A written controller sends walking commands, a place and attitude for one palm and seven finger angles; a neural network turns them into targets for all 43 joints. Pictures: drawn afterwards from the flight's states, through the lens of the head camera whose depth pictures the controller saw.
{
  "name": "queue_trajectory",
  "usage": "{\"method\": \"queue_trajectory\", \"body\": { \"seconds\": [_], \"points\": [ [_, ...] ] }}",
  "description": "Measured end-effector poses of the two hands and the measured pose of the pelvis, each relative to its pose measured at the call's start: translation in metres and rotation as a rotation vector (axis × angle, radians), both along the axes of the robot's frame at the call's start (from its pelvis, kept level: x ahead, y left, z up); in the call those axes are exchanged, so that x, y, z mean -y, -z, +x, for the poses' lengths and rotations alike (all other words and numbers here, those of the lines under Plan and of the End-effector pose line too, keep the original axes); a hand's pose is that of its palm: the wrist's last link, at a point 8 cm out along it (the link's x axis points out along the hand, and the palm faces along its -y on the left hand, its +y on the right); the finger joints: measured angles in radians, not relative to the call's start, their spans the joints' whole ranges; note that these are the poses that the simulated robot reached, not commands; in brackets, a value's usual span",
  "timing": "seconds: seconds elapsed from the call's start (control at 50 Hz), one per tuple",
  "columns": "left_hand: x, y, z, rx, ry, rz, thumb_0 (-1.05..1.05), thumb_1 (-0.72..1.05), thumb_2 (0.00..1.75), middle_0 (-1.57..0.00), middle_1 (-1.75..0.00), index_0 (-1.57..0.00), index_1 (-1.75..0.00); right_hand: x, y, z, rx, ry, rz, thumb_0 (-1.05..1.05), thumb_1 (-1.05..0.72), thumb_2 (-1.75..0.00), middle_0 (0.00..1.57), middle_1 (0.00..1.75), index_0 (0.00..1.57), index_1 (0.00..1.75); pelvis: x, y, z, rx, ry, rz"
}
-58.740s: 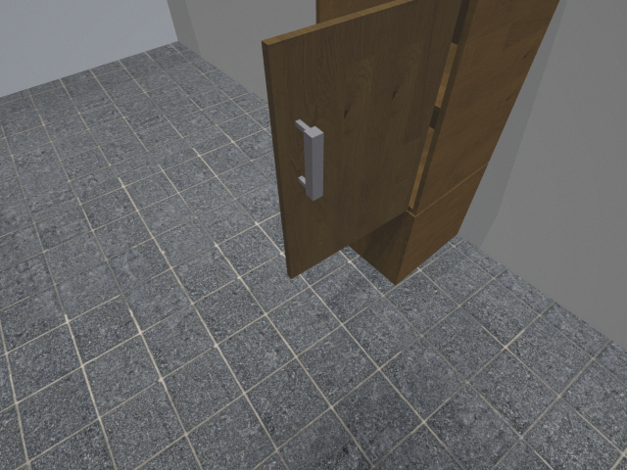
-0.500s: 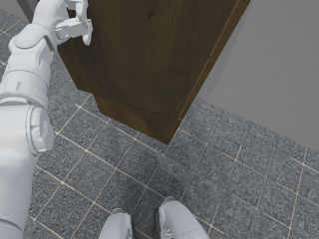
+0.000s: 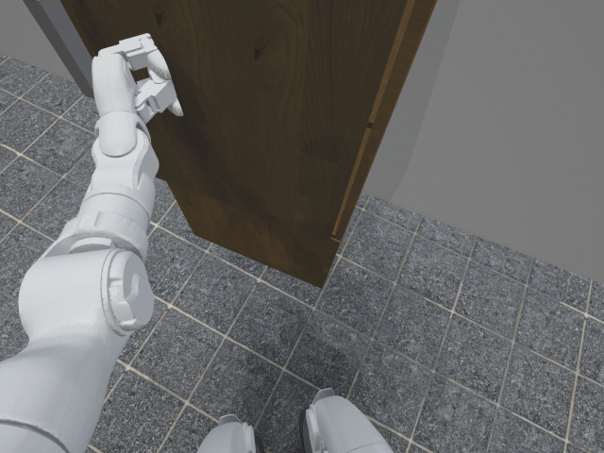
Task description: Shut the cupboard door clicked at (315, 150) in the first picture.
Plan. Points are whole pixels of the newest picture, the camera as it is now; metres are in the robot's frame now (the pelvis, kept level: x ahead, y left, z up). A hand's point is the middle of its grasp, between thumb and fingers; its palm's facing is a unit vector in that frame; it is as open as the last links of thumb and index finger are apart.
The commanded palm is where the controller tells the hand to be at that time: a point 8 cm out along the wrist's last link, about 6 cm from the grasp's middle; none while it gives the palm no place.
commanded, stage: pull the fist back off the door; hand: left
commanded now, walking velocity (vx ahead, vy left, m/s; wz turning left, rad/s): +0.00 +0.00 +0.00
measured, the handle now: (80, 39) +0.65 +0.19 +0.10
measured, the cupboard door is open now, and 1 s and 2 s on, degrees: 2 2 2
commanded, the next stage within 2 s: draw the hand back to the body in 0.48 s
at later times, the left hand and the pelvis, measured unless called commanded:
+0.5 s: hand (166, 149) +0.46 +0.09 +0.11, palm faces +0.04 -1.00 -0.02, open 3.1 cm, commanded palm +0.44 +0.14 +0.11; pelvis -0.01 +0.00 +0.01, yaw +2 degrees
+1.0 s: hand (80, 208) +0.37 +0.15 +0.15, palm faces +0.05 -1.00 -0.02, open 3.1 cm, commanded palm +0.33 +0.19 +0.15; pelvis -0.01 +0.01 +0.04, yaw +1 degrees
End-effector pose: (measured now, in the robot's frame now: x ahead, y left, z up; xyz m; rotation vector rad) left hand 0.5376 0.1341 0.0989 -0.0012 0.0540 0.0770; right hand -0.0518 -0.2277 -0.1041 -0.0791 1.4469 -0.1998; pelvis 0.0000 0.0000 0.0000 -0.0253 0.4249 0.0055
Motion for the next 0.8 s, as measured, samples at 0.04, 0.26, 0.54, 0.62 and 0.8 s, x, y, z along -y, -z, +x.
{"method": "queue_trajectory", "body": {
  "seconds": [0.04, 0.26, 0.54, 0.62, 0.8],
  "points": [
    [-0.004, -0.008, -0.005, 0.033, -0.002, 0.019, 0.02, 0.90, 0.90, -1.30, -1.50, -1.30, -1.50, 0.003, -0.003, 0.000, 0.009, 0.004, 0.001, 0.00, -0.91, -0.90, 0.21, 0.30, 0.21, 0.30, 0.001, -0.003, 0.002, 0.014, 0.004, 0.004],
    [-0.021, -0.006, -0.062, 0.041, 0.017, 0.006, 0.02, 0.90, 0.90, -1.30, -1.50, -1.30, -1.50, 0.035, -0.014, 0.037, 0.092, -0.062, -0.053, 0.01, -0.91, -0.90, 0.21, 0.30, 0.20, 0.30, 0.005, -0.016, 0.001, 0.098, -0.014, 0.012],
    [-0.004, -0.011, -0.100, 0.077, 0.031, 0.031, 0.02, 0.90, 0.90, -1.30, -1.50, -1.31, -1.50, 0.028, -0.011, 0.107, 0.329, -0.132, -0.068, 0.00, -0.91, -0.90, 0.20, 0.29, 0.20, 0.30, 0.001, -0.014, -0.016, 0.155, -0.028, 0.021],
    [-0.007, -0.017, -0.097, 0.086, 0.026, 0.038, 0.02, 0.90, 0.90, -1.30, -1.50, -1.31, -1.50, 0.019, -0.007, 0.103, 0.335, -0.132, -0.047, 0.00, -0.91, -0.90, 0.20, 0.29, 0.20, 0.30, 0.000, -0.012, -0.020, 0.151, -0.027, 0.023],
    [-0.038, -0.024, -0.122, 0.108, 0.014, 0.034, 0.02, 0.90, 0.90, -1.30, -1.50, -1.30, -1.50, 0.011, -0.009, 0.072, 0.275, -0.065, -0.014, 0.01, -0.91, -0.90, 0.21, 0.29, 0.21, 0.30, -0.004, -0.022, -0.015, 0.188, 0.009, 0.025]
  ]
}}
